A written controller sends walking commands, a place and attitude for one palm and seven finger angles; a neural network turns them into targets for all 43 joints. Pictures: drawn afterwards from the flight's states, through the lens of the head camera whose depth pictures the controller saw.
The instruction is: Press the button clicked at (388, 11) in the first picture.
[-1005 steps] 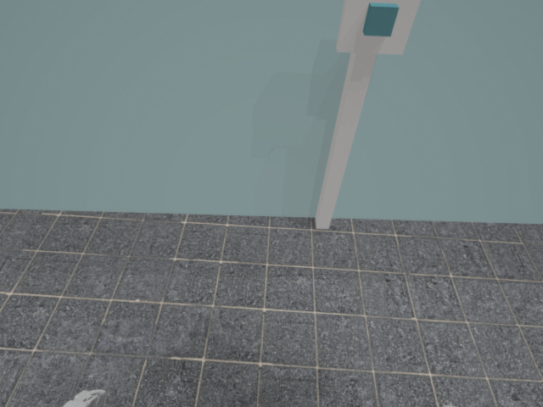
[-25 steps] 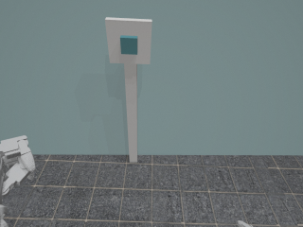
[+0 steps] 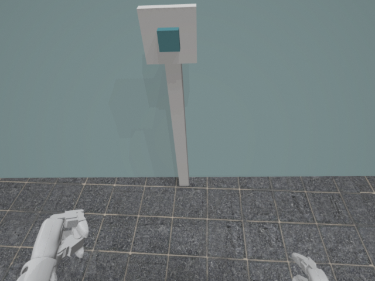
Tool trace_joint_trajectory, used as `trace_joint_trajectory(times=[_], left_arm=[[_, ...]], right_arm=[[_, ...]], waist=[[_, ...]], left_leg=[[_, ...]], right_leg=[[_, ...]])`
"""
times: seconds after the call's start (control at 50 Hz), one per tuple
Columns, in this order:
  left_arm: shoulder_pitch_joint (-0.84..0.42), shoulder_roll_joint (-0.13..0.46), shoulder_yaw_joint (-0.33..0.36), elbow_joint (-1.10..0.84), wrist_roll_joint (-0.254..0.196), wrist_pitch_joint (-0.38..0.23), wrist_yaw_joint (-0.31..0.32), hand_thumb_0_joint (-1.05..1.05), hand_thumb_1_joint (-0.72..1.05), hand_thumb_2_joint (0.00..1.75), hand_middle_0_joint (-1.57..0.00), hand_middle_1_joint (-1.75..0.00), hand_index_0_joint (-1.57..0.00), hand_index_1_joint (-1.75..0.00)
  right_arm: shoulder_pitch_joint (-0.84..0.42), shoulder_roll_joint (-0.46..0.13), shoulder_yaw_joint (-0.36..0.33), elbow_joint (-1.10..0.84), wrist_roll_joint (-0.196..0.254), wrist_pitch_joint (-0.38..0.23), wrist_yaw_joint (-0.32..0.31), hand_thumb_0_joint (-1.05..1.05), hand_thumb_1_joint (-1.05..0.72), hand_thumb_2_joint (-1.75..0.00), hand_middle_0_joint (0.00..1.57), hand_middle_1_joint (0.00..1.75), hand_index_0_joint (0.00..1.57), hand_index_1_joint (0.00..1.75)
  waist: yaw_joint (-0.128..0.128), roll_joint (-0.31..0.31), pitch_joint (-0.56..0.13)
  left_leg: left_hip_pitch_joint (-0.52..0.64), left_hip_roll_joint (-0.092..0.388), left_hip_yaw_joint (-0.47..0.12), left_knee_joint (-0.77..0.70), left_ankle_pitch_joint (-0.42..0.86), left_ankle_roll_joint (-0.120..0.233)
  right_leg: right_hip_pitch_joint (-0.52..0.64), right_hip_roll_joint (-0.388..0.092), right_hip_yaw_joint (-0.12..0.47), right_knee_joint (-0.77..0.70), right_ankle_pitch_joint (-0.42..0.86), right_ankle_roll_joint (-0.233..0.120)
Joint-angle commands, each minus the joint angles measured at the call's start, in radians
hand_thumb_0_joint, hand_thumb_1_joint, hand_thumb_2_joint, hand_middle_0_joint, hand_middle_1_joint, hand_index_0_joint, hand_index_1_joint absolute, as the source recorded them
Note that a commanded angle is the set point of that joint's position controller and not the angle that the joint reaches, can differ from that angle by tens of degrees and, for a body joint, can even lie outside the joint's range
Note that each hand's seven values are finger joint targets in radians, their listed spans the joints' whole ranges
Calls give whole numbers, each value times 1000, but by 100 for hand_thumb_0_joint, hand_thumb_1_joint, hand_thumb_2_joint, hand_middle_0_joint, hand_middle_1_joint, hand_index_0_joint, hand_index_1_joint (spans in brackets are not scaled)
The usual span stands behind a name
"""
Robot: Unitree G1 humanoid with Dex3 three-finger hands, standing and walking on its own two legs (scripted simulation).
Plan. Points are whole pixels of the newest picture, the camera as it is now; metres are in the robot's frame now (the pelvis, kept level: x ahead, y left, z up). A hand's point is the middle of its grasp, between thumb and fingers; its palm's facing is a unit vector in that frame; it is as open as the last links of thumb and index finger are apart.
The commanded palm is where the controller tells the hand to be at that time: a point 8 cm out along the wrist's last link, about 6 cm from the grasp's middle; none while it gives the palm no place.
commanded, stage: let the arm hang, fingers relaxed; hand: left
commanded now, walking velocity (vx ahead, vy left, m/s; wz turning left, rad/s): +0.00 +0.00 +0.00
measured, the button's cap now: (169, 39) +0.78 +0.12 +0.18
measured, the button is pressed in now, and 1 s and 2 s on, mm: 0 0 0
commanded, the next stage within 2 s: stand and wait in 0.98 s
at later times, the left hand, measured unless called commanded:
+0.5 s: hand out of the picture -0.08 +0.20 -0.16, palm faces +0.04 -0.97 -0.23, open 5.9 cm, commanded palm none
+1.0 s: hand out of the picture -0.02 +0.16 -0.16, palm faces +0.04 -0.99 -0.16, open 7.3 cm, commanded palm none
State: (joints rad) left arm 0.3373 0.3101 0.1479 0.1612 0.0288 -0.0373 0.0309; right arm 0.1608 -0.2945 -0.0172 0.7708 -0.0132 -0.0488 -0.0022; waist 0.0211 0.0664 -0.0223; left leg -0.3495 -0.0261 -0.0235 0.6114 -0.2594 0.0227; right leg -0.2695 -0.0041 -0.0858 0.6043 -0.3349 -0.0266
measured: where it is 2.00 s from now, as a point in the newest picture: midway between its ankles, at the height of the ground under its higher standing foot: outside the picture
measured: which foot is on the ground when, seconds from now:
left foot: down 0.00-1.00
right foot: down 0.00-1.00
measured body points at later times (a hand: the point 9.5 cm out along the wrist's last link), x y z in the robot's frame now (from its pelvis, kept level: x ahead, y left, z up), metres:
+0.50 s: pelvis -0.02 +0.01 +0.01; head -0.01 +0.00 +0.46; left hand -0.08 +0.25 -0.14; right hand -0.05 -0.20 -0.15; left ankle +0.04 +0.11 -0.73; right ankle -0.01 -0.10 -0.73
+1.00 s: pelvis -0.01 +0.00 +0.01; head -0.01 +0.00 +0.46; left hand -0.02 +0.21 -0.15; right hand -0.05 -0.20 -0.15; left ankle +0.04 +0.11 -0.73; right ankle -0.01 -0.10 -0.73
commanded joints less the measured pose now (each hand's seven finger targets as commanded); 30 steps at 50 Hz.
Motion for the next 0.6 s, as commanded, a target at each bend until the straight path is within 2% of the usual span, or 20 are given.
trace_joint_trajectory(times=[0.0,0.02,0.04,0.08,0.12,0.16,0.18,0.24,0.3,0.44,0.46,0.52,0.58], left_arm=[[-34,59,-61,285,4,30,-29,0,90,90,-104,-122,-104,-122],[-65,61,-69,351,1,36,-24,0,90,90,-101,-118,-101,-118],[-76,51,-79,418,-2,41,-21,0,90,90,-97,-114,-97,-114],[-88,47,-95,535,-7,49,-14,0,90,90,-90,-106,-90,-106],[-63,32,-102,643,-13,50,-15,0,90,90,-82,-98,-82,-98],[-37,15,-101,728,-17,46,-14,0,90,90,-75,-90,-75,-90],[-31,21,-103,758,-15,43,-15,0,90,90,-71,-86,-71,-86],[-25,2,-110,832,-18,38,-15,0,90,90,-60,-74,-60,-74],[-11,-9,-118,888,-19,37,-13,0,90,90,-49,-62,-49,-62],[44,-42,-121,965,-18,40,-4,0,90,90,-24,-34,-24,-34],[47,-48,-120,970,-18,40,-2,0,90,90,-20,-30,-20,-30],[62,-64,-118,981,-17,43,1,0,90,90,-20,-30,-20,-30],[74,-73,-116,985,-16,40,4,0,90,90,-20,-30,-20,-30]], right_arm=[[25,-89,-34,-58,-14,15,-11,0,-90,-90,20,30,20,30],[31,-73,-28,-36,-17,28,-13,0,-90,-90,20,30,20,30],[33,-55,-19,-14,-19,37,-14,0,-90,-90,20,30,20,30],[38,-50,-4,29,-20,47,-16,0,-90,-90,20,30,20,30],[32,-40,3,69,-17,49,-21,0,-90,-90,20,30,20,30],[51,-17,3,107,-17,53,-26,0,-90,-90,20,30,20,30],[63,-22,2,118,-13,55,-28,0,-90,-90,20,30,20,30],[117,-2,-2,173,-10,58,-31,0,-90,-90,20,30,20,30],[161,3,-4,214,-7,61,-33,0,-90,-90,20,30,20,30],[235,37,-5,284,-8,63,-36,0,-90,-90,20,30,20,30],[240,40,-6,292,-9,63,-37,0,-90,-90,20,30,20,30],[261,62,-3,306,-12,64,-38,0,-90,-90,20,30,20,30],[264,68,-5,312,-10,60,-39,0,-90,-90,20,30,20,30]], waist=[[-32,-250,-53],[-39,-220,-50],[-38,-150,-46],[-33,20,-16],[-14,85,16],[-9,145,25],[-10,100,23],[-21,56,25],[-28,-19,68],[-25,-69,115],[-26,-58,127],[-23,-70,148],[-18,-40,135]], left_leg=[[62,71,-70,-12,256,27],[85,65,-61,-26,245,20],[107,69,-63,-48,250,16],[85,99,-108,-135,235,23],[31,112,-135,-204,139,33],[24,107,-128,-230,74,28],[46,108,-124,-227,69,25],[71,106,-116,-243,26,22],[80,108,-116,-262,-8,24],[69,106,-118,-299,-87,30],[63,107,-118,-304,-97,30],[33,104,-120,-310,-114,32],[43,106,-121,-312,-97,33]], right_leg=[[27,-158,156,-130,321,-78],[26,-162,157,-144,301,-82],[22,-156,154,-150,277,-75],[50,-103,116,-146,165,-42],[103,-79,110,-180,89,-25],[126,-82,115,-214,84,-34],[123,-84,117,-234,84,-35],[117,-92,119,-273,55,-40],[84,-90,113,-294,10,-40],[42,-83,109,-288,-56,-36],[33,-82,110,-285,-64,-37],[29,-79,111,-277,-76,-35],[31,-78,106,-262,-51,-33]])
